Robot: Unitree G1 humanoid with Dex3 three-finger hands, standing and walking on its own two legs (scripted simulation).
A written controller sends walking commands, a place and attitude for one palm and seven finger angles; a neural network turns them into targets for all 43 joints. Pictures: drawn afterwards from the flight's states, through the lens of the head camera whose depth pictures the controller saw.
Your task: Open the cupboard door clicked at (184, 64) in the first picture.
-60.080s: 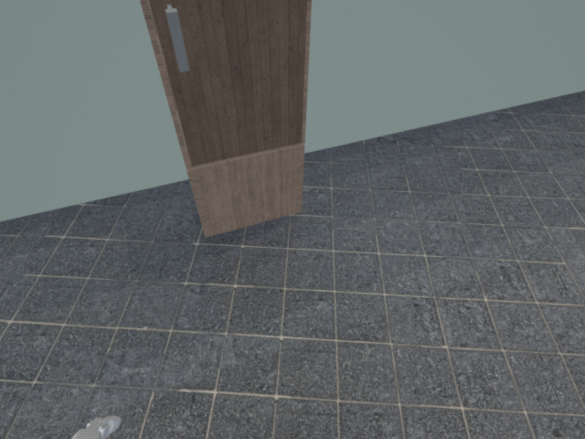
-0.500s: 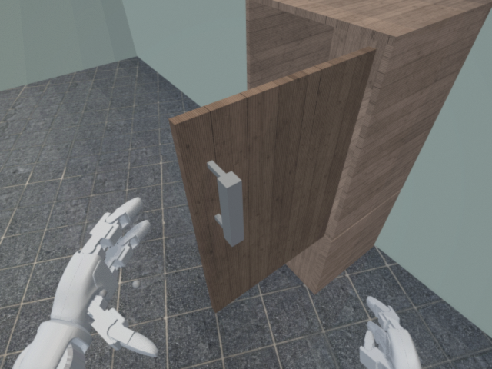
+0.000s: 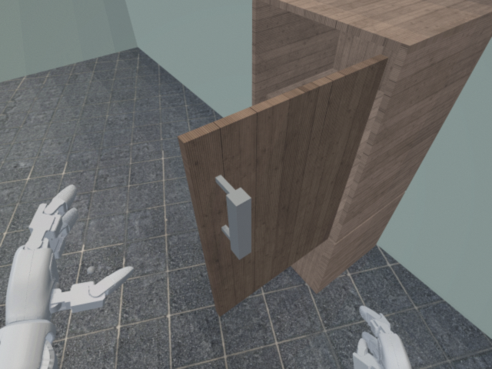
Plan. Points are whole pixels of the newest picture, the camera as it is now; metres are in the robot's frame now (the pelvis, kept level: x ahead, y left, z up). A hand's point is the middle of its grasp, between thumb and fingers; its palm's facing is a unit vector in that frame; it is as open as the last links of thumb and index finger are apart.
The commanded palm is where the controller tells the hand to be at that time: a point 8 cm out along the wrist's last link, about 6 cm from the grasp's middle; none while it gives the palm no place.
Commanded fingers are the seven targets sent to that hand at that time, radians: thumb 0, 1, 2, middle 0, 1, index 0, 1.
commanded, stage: draw the hand back to the body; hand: left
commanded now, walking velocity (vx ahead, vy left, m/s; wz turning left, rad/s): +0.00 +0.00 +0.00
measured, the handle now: (232, 217) +0.33 +0.07 +0.09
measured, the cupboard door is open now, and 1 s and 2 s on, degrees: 90 90 90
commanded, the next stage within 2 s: step back with the hand held close in 0.66 s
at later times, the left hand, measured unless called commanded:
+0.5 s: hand (88, 246) +0.22 +0.24 +0.14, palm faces +0.43 -0.81 -0.40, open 7.7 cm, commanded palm +0.17 +0.28 +0.17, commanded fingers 0.00 0.90 0.90 -0.20 -0.30 -0.20 -0.30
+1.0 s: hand (83, 252) +0.21 +0.23 +0.15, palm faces +0.35 -0.79 -0.51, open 7.4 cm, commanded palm +0.15 +0.28 +0.18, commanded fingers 0.00 0.90 0.90 -0.20 -0.30 -0.20 -0.30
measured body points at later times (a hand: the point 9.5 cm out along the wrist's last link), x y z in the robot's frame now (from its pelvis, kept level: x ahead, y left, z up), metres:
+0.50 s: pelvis +0.03 -0.02 +0.00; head +0.02 -0.04 +0.45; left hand +0.19 +0.28 +0.17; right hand +0.22 -0.25 -0.08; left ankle +0.04 +0.10 -0.74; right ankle -0.05 -0.12 -0.74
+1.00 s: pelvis +0.00 -0.02 +0.00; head +0.02 -0.04 +0.45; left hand +0.18 +0.27 +0.18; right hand +0.19 -0.26 -0.09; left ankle +0.04 +0.10 -0.74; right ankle -0.05 -0.12 -0.74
